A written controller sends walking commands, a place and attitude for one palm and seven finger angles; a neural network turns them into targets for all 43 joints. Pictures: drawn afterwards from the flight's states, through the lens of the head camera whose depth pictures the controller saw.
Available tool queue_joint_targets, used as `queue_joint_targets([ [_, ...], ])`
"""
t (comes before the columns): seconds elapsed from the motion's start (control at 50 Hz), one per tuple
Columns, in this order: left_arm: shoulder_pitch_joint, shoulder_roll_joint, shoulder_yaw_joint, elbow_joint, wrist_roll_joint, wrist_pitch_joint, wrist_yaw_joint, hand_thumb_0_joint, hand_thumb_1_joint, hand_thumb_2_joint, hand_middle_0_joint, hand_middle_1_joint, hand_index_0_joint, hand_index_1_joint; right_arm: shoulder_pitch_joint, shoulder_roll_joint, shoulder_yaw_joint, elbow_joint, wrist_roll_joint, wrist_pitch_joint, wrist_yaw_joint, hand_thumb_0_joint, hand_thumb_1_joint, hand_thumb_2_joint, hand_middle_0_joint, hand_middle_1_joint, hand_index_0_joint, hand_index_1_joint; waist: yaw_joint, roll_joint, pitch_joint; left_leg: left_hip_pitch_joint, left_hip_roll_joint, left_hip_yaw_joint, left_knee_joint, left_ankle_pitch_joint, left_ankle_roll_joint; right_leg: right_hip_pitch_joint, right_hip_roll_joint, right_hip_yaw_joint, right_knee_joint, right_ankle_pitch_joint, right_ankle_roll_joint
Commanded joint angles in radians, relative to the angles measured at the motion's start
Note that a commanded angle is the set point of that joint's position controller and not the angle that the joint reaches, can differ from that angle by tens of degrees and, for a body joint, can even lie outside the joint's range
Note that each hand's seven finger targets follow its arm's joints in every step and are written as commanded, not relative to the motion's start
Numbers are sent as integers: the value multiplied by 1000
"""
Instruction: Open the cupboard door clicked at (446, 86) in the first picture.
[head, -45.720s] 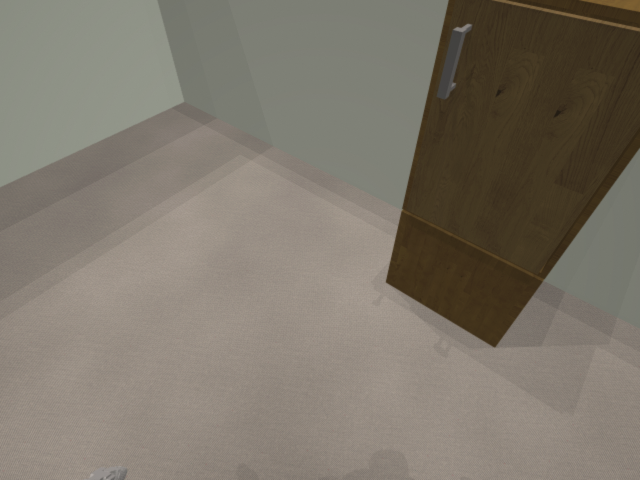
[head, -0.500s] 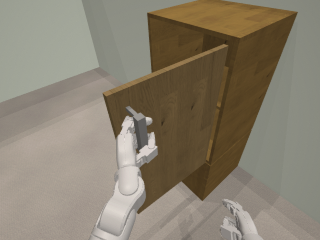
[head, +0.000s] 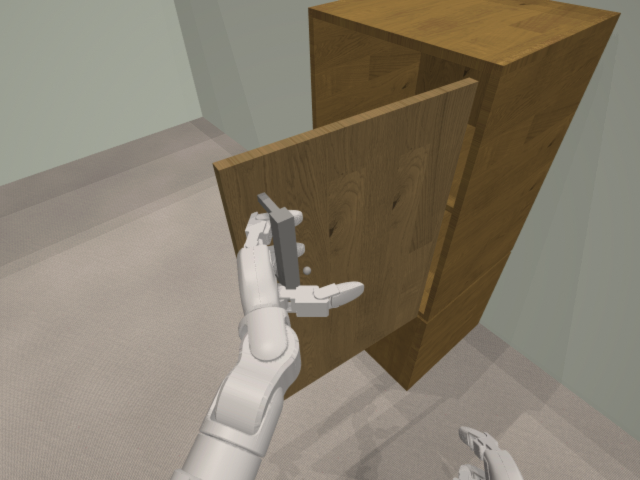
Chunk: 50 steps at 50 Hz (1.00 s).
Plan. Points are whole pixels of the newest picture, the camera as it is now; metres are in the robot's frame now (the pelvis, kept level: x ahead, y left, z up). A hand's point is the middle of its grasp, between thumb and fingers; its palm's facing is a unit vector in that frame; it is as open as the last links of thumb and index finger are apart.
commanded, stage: open thumb and fingers to let go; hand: left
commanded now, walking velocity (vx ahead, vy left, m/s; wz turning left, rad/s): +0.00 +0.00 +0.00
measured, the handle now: (278, 248) +0.36 +0.09 +0.13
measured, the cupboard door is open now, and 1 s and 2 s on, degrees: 83 88 86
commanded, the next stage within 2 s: slide the hand sideways off the handle in 0.32 s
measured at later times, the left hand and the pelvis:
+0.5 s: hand (305, 278) +0.31 +0.05 +0.13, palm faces +0.14 -0.99 -0.04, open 15.0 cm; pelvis -0.01 +0.01 +0.00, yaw +0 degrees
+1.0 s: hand (303, 310) +0.27 +0.04 +0.13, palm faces -0.18 -0.98 -0.03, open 16.2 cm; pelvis -0.02 +0.00 +0.00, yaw -1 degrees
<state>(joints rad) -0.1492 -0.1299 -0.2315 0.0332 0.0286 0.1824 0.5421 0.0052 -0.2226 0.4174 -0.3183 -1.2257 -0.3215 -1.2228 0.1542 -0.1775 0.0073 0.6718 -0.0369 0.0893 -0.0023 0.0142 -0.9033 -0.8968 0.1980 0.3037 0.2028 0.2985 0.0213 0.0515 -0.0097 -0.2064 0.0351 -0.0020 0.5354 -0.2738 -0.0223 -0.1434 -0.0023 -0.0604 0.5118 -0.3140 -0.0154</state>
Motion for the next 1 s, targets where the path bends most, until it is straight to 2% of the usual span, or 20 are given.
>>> queue_joint_targets([
  [0.0,-343,-83,-8,-210,19,-59,14,0,-500,300,-267,-1000,-267,-1000,-174,-62,-18,-171,2,-51,-5,0,-900,-900,200,300,200,300,10,-128,-184,121,-25,13,-32,238,31,-48,-11,4,-102,237,-20],
  [0.1,-346,-94,-12,-196,19,-47,22,0,-500,300,-225,-750,-225,-750,-177,-63,-16,-171,3,-39,0,0,-900,-900,200,300,200,300,8,-127,-177,115,-18,7,-34,246,26,-52,-5,-5,-91,237,-24],
  [0.12,-359,-93,-14,-204,23,-46,27,0,-500,300,-217,-700,-217,-700,-179,-62,-16,-169,4,-38,1,0,-900,-900,200,300,200,300,8,-97,-184,118,-17,8,-33,245,24,-54,-5,-4,-88,230,-27],
  [0.28,-386,-114,-16,-158,21,-27,47,0,-500,300,-150,-300,-150,-300,-186,-59,-12,-163,4,-27,8,0,-900,-900,200,300,200,300,7,-121,-178,103,-13,-2,-35,219,19,-71,-2,-13,-85,186,-29],
  [0.4,-444,-154,-63,-157,32,-25,57,0,-500,300,-150,-300,-150,-300,-188,-57,-13,-159,7,-33,17,0,-900,-900,200,300,200,300,-4,-85,-181,97,-11,-13,-28,195,14,-99,2,-20,-59,164,-33],
  [0.42,-393,-77,-256,-126,108,-67,-172,0,-500,300,-150,-300,-150,-300,-89,-94,-17,-143,9,-15,23,0,-900,-900,200,300,200,300,-97,-187,-119,118,-12,-24,-36,238,39,-141,-2,16,-36,240,-28],
  [0.44,-446,3,-173,-190,60,-120,-289,0,-500,300,-150,-300,-150,-300,-92,-95,-19,-183,20,-11,6,0,-900,-900,200,300,200,300,-62,-153,-218,121,-18,-16,-36,252,45,-94,-1,11,-18,287,-30],
  [0.46,-463,41,-173,-206,35,-149,-380,0,-500,300,-150,-300,-150,-300,-97,-97,-11,-201,26,-11,-9,0,-900,-900,200,300,200,300,-64,-76,-235,145,-23,-6,-30,253,49,-85,-4,17,-12,311,-31],
  [0.48,-496,81,-149,-226,-1,-171,-461,0,-500,300,-150,-300,-150,-300,-104,-96,-4,-213,34,-18,-21,0,-900,-900,200,300,200,300,-64,-50,-268,156,-31,-10,-23,246,49,-81,-6,11,-7,309,-33],
  [0.52,-469,89,-108,-188,-82,-168,-565,0,-500,300,-150,-300,-150,-300,-131,-93,13,-233,52,-36,-37,0,-900,-900,200,300,200,300,-56,-29,-233,137,-32,-21,-35,183,44,-103,1,-4,-16,234,-33],
  [0.56,-478,43,-74,-125,-163,-137,-566,0,-500,300,-150,-300,-150,-300,-156,-90,26,-232,67,-59,-44,0,-900,-900,200,300,200,300,-50,-53,-146,95,-28,-40,-61,77,33,-149,13,-26,-31,121,-27],
  [0.6,-452,63,6,-110,-210,-116,-525,0,-500,300,-150,-300,-150,-300,-165,-99,28,-230,69,-79,-45,0,-900,-900,200,300,200,300,-23,-102,-132,54,-30,-42,-78,8,27,-150,17,-32,-38,54,-19],
  [0.64,-434,83,35,-158,-198,-126,-481,0,-500,300,-150,-300,-150,-300,-161,-98,21,-238,62,-95,-34,0,-900,-900,200,300,200,300,-9,-129,-191,68,-28,-37,-74,42,29,-123,17,-28,-33,68,-19],
  [0.66,-404,103,47,-183,-184,-140,-464,0,-500,300,-150,-300,-150,-300,-155,-97,19,-243,59,-99,-25,0,-900,-900,200,300,200,300,8,-92,-212,76,-27,-28,-72,66,26,-105,16,-25,-24,83,-23],
  [0.68,-369,106,45,-193,-168,-151,-451,0,-500,300,-150,-300,-150,-300,-150,-94,17,-248,55,-100,-18,0,-900,-900,200,300,200,300,9,-107,-221,77,-25,-22,-67,86,29,-100,15,-22,-26,98,-21],
  [0.72,-328,126,52,-211,-147,-169,-445,0,-500,300,-150,-300,-150,-300,-142,-97,16,-255,53,-98,-10,0,-900,-900,200,300,200,300,7,-145,-194,62,-22,-7,-61,90,35,-99,14,-12,-40,99,-17],
  [0.76,-303,183,86,-229,-133,-181,-443,0,-500,300,-150,-300,-150,-300,-146,-102,14,-256,51,-92,-10,0,-900,-900,200,300,200,300,14,-122,-172,55,-25,5,-60,74,37,-96,10,6,-60,77,-18],
  [0.8,-275,185,82,-268,-123,-186,-448,0,-500,300,-150,-300,-150,-300,-154,-94,16,-269,51,-89,-9,0,-900,-900,200,300,200,300,16,-105,-168,65,-25,14,-63,73,39,-92,8,14,-71,75,-16],
  [0.88,-202,251,142,-273,-133,-153,-474,0,-500,300,-150,-300,-150,-300,-170,-96,24,-275,53,-76,-25,0,-900,-900,200,300,200,300,17,-121,-101,46,-31,28,-64,33,44,-101,-3,44,-134,15,-6],
  [0.98,-119,273,187,-328,-166,-125,-504,0,-500,300,-150,-300,-150,-300,-181,-93,27,-284,53,-80,-38,0,-900,-900,200,300,200,300,28,-102,-118,70,-36,29,-69,59,45,-70,-7,54,-155,29,-3],
])
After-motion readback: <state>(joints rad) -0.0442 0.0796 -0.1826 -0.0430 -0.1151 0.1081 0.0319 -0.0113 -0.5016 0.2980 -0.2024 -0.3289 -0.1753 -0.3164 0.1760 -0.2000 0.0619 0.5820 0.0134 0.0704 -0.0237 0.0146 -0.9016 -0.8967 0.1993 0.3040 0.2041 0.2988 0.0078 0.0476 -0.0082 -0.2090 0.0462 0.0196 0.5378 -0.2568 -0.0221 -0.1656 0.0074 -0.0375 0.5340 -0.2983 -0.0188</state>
